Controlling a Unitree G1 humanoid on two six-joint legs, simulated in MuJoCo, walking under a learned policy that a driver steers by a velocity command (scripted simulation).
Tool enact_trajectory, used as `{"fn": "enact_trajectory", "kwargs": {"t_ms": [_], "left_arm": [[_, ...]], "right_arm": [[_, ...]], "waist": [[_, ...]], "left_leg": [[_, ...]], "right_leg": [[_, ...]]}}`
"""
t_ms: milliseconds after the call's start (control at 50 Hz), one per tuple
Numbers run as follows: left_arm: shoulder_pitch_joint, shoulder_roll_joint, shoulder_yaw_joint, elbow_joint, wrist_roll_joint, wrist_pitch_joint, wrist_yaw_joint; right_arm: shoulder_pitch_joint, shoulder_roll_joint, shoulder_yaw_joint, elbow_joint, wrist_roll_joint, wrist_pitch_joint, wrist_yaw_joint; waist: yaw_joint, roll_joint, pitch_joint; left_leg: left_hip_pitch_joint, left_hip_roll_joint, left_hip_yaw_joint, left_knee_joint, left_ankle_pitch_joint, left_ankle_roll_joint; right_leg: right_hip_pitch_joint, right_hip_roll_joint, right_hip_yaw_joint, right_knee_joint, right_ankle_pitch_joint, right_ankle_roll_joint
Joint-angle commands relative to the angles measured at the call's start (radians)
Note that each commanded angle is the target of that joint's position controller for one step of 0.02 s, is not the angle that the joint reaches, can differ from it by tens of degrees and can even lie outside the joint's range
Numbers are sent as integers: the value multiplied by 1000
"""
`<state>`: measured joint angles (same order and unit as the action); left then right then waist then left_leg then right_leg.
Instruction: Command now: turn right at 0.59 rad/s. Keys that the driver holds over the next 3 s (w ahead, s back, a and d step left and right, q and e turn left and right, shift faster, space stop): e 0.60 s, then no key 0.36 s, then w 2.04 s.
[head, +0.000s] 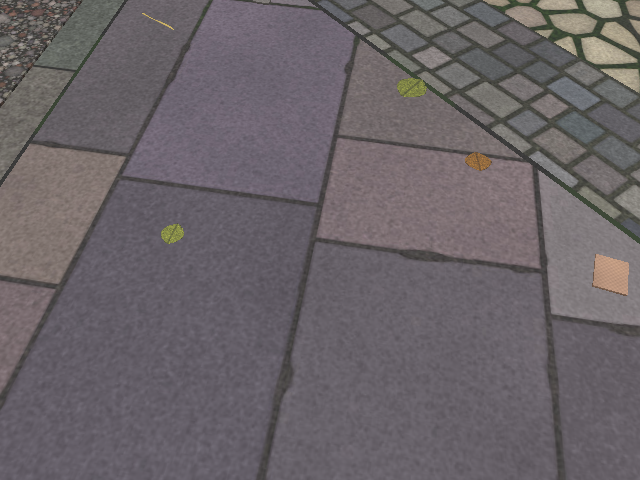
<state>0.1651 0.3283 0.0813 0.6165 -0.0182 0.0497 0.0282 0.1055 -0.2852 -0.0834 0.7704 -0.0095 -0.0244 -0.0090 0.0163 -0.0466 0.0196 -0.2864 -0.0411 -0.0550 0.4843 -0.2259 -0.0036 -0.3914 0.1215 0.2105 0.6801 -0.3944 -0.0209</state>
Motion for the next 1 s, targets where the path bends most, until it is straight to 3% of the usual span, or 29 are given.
{"fn": "enact_trajectory", "kwargs": {"t_ms": [20,60,100,160,240,320,360,380,400,420,440,460,480,500,540,640,760,820,840,860,880,900,920,960,1000], "left_arm": [[62,192,62,-72,7,-25,-5],[77,162,64,-40,3,-6,-3],[54,112,47,-55,-4,4,-10],[-22,78,31,-97,-10,1,-15],[-37,61,18,-121,1,1,-30],[-6,82,29,-125,-4,12,-43],[64,84,41,-102,-2,14,-45],[108,126,58,-92,0,12,-35],[143,257,85,-114,6,4,-16],[138,255,73,-133,40,-23,-29],[124,210,61,-124,44,-44,-38],[82,182,52,-111,31,-55,-34],[42,159,45,-113,15,-53,-28],[6,151,37,-117,5,-48,-22],[-5,146,30,-122,14,-44,-11],[5,149,31,-114,15,-37,2],[-4,138,18,-96,25,-27,-13],[-40,107,2,-87,15,-25,-17],[-31,86,-7,-78,13,-28,-17],[6,58,-15,-70,27,-35,-16],[73,43,-18,-66,39,-44,-19],[57,57,-16,-62,45,-45,-16],[35,82,-8,-53,42,-42,-13],[-15,64,-9,-53,44,-31,-11],[12,38,-16,-39,38,-25,-16]], "right_arm": [[-2,-160,-36,-83,-23,-7,-9],[-60,-111,-22,-98,1,-1,-17],[-40,-119,-18,-94,5,8,-26],[19,-144,-26,-86,-5,23,-37],[5,-194,-42,-93,4,32,-25],[3,-214,-49,-88,29,27,-7],[-3,-196,-44,-79,48,24,-4],[60,-152,-33,-56,36,20,1],[58,-75,-5,-96,-25,18,5],[-33,-105,-11,-134,-17,14,-5],[-70,-148,-24,-138,6,18,-12],[-64,-156,-28,-132,15,20,-16],[-48,-156,-31,-113,7,23,-23],[-34,-163,-34,-111,0,27,-26],[-7,-145,-31,-101,3,26,-20],[-22,-113,-15,-100,8,27,-16],[-29,-112,-9,-112,17,19,0],[16,-91,-3,-106,15,6,13],[38,-84,1,-102,4,0,16],[55,-128,-4,-109,-15,-4,14],[15,-195,-13,-114,-24,-2,8],[-19,-131,5,-112,-23,-3,9],[-50,-93,19,-124,-18,-6,12],[-22,-108,17,-116,-9,-11,12],[6,-103,26,-109,-10,-13,7]], "waist": [[14,219,-105],[24,169,-71],[4,177,-53],[-48,211,-67],[-57,228,-91],[-40,238,-83],[6,206,-94],[11,94,-116],[-10,-237,-139],[44,-238,-182],[56,-134,-161],[25,-106,-118],[6,-61,-106],[-14,-70,-95],[-30,-86,-118],[-9,-91,-123],[17,-110,-93],[-22,-96,-96],[-39,-75,-98],[-22,-2,-119],[58,181,-111],[52,244,-105],[42,218,-79],[8,200,-61],[2,179,-49]], "left_leg": [[187,439,-373,-155,471,288],[178,318,-202,-135,387,205],[173,285,-117,-145,425,209],[258,301,-76,-154,430,229],[222,330,-9,-153,428,227],[200,354,19,-109,388,197],[146,327,73,-3,312,130],[38,275,145,137,186,56],[-268,146,225,476,-339,-48],[-385,52,63,677,-490,-71],[-396,75,6,755,-431,-63],[-399,91,-6,742,-342,-49],[-393,102,-15,704,-270,-47],[-362,97,-14,681,-218,-53],[-307,68,-5,668,-151,-65],[-265,50,-14,437,-113,-84],[-115,47,6,257,-154,-64],[10,43,22,31,-46,-36],[98,55,14,-99,99,-18],[191,154,-71,-114,251,16],[189,266,-190,-103,385,108],[85,315,-250,-140,285,195],[61,273,-216,-147,186,175],[54,193,-145,-131,55,96],[32,154,-110,-152,-222,71]], "right_leg": [[-218,-56,-41,448,-213,55],[-244,-75,-64,532,-95,90],[-255,-87,-109,536,-32,114],[-270,-122,-156,397,-4,132],[-118,-158,-216,197,-4,114],[1,-144,-264,1,44,64],[153,-108,-290,-209,197,9],[307,-133,-212,-285,373,-30],[503,-416,171,-276,814,-144],[417,-537,335,-297,859,-340],[389,-482,256,-318,761,-328],[353,-421,177,-318,674,-269],[335,-375,138,-317,599,-221],[294,-350,113,-321,598,-204],[267,-324,99,-328,610,-206],[282,-309,129,-322,479,-206],[195,-305,187,-299,395,-210],[179,-275,195,-254,419,-178],[149,-247,182,-245,381,-138],[100,-199,140,-192,268,-79],[51,-87,6,-115,88,-20],[112,-91,-46,-127,13,24],[148,-106,-53,-149,67,35],[171,-105,-54,-176,174,29],[171,-87,-81,-169,72,12]]}}
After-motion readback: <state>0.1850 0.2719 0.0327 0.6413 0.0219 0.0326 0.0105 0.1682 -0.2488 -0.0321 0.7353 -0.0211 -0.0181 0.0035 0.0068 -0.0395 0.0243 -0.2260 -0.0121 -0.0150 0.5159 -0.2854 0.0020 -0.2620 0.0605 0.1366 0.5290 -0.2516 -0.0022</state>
